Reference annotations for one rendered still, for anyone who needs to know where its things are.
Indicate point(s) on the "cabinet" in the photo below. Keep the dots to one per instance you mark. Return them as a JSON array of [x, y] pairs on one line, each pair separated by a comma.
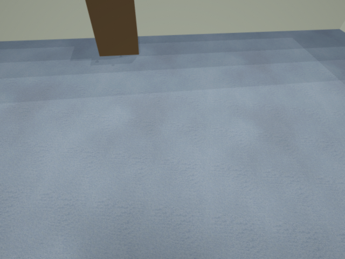
[[114, 26]]

